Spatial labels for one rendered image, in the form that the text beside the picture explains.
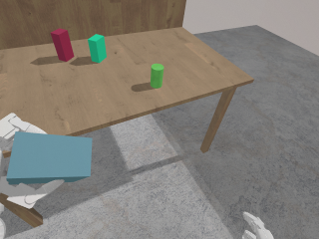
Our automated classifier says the left robot hand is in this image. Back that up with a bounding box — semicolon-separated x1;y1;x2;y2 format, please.
0;113;65;209

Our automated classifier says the sponge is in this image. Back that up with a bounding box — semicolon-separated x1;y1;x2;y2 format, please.
6;131;93;185

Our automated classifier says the right robot hand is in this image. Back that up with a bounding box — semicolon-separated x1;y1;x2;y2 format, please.
242;212;274;239

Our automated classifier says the table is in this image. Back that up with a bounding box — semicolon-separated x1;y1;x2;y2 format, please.
0;0;254;228

